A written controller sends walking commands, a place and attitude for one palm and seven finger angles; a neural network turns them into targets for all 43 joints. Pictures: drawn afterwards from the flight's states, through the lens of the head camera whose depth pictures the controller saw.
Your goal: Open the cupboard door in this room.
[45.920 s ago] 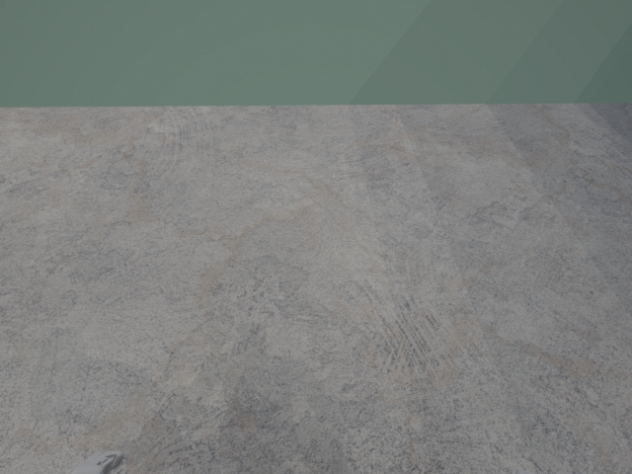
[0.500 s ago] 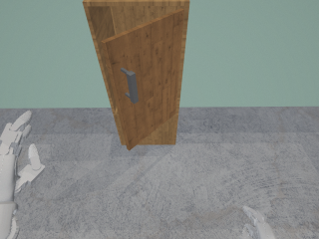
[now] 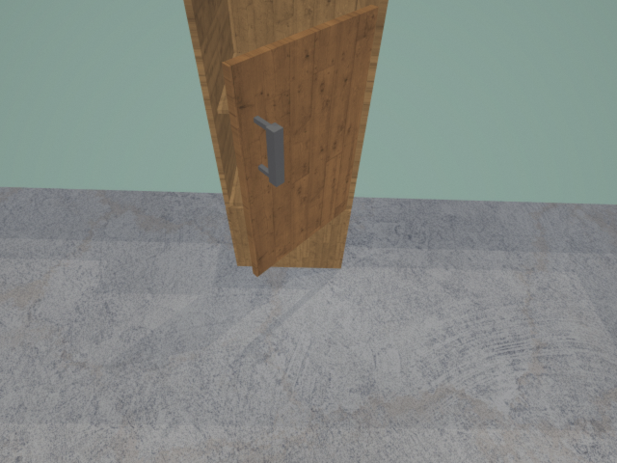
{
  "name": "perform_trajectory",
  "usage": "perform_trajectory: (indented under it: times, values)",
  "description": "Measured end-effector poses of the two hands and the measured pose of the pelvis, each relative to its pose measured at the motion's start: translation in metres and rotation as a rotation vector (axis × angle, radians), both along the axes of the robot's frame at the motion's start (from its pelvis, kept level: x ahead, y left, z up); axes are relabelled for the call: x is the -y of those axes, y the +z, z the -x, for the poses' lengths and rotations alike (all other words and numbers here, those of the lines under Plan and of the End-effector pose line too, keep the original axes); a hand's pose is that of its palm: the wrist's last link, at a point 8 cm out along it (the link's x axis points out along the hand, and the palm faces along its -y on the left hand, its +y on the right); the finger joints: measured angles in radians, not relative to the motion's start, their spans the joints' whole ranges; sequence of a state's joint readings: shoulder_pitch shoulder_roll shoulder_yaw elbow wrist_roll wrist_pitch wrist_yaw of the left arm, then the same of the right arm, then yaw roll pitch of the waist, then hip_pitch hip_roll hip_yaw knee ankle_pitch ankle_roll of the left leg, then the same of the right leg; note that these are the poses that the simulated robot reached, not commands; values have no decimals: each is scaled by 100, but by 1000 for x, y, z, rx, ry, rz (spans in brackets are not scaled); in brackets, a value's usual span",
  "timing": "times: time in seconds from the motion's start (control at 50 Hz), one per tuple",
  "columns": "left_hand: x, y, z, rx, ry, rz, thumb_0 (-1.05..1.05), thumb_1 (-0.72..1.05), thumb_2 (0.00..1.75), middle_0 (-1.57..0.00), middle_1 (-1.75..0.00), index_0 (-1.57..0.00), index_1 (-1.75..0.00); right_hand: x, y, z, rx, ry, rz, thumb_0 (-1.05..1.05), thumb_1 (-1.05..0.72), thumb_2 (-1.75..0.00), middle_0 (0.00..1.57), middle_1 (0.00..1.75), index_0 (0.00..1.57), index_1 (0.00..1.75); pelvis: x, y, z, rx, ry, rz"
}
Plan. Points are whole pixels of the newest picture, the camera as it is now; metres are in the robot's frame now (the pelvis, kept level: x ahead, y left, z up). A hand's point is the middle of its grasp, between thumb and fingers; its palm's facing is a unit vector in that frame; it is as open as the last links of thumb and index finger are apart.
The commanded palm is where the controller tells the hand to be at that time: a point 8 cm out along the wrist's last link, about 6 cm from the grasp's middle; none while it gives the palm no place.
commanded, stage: let the arm hang, fingers relaxed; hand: left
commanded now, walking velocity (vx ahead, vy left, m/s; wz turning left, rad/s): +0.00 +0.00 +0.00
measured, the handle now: (268, 151) +0.63 +0.13 +0.02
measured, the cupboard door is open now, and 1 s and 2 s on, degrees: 46 46 46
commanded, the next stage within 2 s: look to check the result in 0.56 s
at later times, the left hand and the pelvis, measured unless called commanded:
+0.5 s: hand out of the picture +0.00 +0.18 -0.18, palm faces +0.02 -0.99 -0.17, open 7.3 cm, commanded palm none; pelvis +0.01 +0.02 +0.00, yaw -1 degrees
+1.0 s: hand out of the picture +0.01 +0.19 -0.18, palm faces +0.01 -0.98 -0.20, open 7.3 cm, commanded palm none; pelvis +0.02 +0.02 +0.00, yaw -1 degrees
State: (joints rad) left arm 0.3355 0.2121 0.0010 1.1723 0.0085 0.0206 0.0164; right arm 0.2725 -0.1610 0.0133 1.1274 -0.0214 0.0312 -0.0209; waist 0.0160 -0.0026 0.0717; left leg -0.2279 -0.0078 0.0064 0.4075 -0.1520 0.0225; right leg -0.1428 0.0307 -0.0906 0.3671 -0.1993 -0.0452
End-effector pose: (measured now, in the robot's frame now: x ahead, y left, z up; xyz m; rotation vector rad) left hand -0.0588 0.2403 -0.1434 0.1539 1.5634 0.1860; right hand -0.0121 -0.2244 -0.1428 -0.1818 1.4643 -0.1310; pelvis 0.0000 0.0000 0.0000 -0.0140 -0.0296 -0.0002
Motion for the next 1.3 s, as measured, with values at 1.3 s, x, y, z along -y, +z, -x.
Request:
perform_trajectory:
  times: [1.3]
  values:
    - [-5, -1, -93, 172, -64, 8, 0, 91, 90, -20, -30, -20, -30, -11, 0, -40, 85, -40, 11, 0, -91, -90, 20, 30, 20, 30, -15, 2, -24, -6, -30, -13]
